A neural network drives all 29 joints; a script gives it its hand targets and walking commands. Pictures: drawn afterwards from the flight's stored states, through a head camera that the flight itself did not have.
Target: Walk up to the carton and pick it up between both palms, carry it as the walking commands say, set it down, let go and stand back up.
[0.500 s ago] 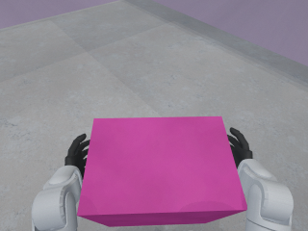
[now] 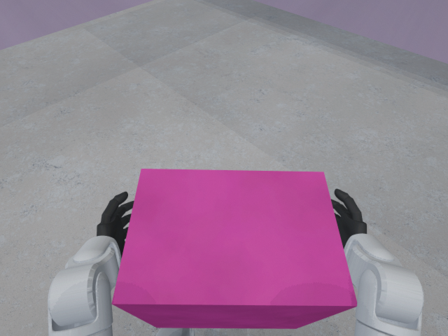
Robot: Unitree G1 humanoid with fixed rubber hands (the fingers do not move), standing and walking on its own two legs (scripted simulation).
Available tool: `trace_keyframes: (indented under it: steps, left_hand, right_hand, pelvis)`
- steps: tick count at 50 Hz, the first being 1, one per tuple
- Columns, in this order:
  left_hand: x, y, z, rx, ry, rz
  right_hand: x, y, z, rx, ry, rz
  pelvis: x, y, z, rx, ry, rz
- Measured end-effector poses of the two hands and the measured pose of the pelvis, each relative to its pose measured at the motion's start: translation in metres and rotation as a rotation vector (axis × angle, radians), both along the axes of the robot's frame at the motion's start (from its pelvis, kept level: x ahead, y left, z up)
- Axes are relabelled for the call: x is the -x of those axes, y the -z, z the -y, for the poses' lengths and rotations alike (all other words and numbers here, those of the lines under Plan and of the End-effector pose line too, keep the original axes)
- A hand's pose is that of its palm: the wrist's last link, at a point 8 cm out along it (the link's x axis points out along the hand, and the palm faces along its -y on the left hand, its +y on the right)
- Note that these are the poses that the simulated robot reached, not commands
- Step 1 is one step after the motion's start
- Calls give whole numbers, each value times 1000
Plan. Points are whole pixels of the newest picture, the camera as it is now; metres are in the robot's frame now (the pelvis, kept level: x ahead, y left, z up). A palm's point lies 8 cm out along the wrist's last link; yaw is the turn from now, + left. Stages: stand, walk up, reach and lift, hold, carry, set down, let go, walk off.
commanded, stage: carry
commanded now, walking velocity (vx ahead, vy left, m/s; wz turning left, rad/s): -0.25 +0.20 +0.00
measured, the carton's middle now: (229, 260) +0.25 -0.02 +0.01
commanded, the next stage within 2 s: none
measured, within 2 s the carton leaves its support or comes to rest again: neither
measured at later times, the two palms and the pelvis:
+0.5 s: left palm out of the picture +0.08 +0.34 +0.07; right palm out of the picture +0.08 -0.03 +0.06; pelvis -0.17 +0.15 -0.02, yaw +0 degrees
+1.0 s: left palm out of the picture -0.13 +0.50 +0.05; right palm out of the picture -0.09 +0.14 +0.07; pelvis -0.34 +0.29 +0.00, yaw +2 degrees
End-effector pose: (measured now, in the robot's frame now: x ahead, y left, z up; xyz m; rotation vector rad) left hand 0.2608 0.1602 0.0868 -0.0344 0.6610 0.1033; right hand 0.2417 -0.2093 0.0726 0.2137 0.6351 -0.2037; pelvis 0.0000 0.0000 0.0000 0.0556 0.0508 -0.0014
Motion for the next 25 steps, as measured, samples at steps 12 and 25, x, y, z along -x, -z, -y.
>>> trace_keyframes:
  steps: [12,25]
  left_hand:
    - [118,43,-129,55,-87,-55]
    - [182,13,-180,-40,-36,-5]
  right_hand:
    - [77,11,-130,44,-83,-53]
    - [161,17,-179,6,-71,-2]
  pelvis:
    - [85,15,-95,22,-18,25]
    - [170,17,-152,24,-7,-18]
